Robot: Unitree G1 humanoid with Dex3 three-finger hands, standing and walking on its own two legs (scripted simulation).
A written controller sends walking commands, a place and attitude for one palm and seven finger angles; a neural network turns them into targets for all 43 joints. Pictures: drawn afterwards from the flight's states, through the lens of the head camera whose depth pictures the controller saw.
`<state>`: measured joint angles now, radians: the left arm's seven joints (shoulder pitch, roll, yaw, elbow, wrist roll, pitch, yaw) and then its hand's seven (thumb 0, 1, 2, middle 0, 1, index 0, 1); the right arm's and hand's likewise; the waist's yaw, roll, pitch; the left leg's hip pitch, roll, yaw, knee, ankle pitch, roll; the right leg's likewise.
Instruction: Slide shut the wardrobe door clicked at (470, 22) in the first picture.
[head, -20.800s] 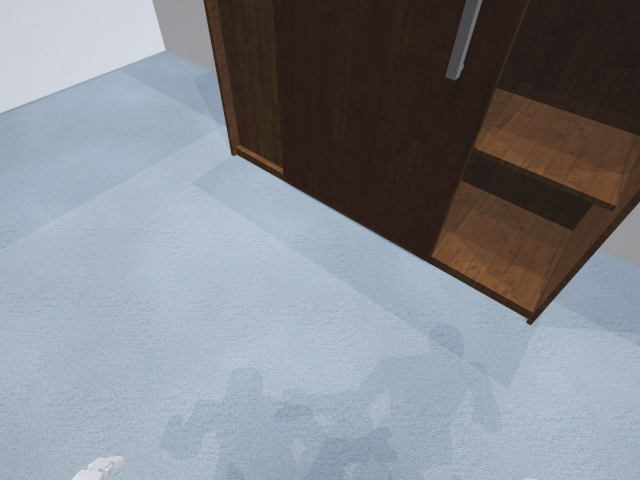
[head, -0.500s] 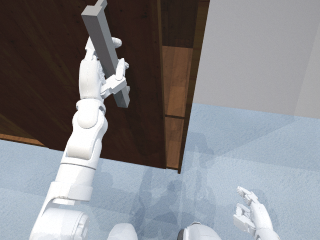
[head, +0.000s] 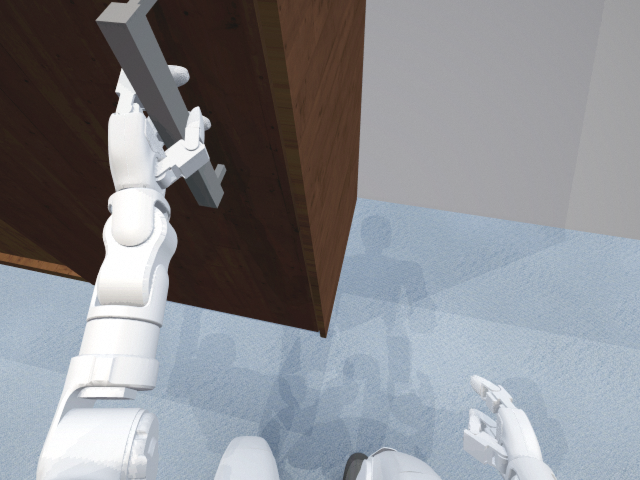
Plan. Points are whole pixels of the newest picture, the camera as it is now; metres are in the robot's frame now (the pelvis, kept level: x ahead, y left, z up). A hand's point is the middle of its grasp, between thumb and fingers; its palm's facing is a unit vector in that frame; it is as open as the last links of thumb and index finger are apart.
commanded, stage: stop walking and hold the door there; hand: left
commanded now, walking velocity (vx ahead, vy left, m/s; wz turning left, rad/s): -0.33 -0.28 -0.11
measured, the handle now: (184, 116) +0.45 +0.23 +0.15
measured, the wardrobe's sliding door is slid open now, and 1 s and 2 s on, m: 0.00 0.00 0.00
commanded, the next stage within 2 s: none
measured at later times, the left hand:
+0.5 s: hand (191, 146) +0.41 +0.21 +0.16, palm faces +0.29 -0.93 -0.20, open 6.4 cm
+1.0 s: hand (186, 147) +0.40 +0.21 +0.16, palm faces +0.08 -0.99 -0.07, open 6.1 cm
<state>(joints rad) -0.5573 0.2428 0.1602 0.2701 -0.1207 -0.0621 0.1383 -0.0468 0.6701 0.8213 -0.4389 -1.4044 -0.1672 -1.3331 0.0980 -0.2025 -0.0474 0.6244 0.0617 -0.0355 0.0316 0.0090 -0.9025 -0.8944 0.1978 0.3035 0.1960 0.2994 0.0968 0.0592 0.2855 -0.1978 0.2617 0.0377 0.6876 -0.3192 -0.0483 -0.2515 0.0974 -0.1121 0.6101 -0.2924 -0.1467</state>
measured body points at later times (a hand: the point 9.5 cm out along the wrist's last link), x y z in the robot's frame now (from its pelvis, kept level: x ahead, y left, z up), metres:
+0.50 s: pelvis -0.02 +0.00 +0.02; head +0.01 -0.01 +0.47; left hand +0.38 +0.25 +0.17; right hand +0.11 -0.29 -0.07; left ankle -0.02 +0.14 -0.72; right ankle +0.03 -0.03 -0.72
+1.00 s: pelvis +0.00 +0.09 +0.01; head +0.00 +0.09 +0.46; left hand +0.39 +0.26 +0.16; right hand +0.09 -0.16 -0.10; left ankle -0.02 +0.14 -0.72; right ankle +0.03 -0.03 -0.72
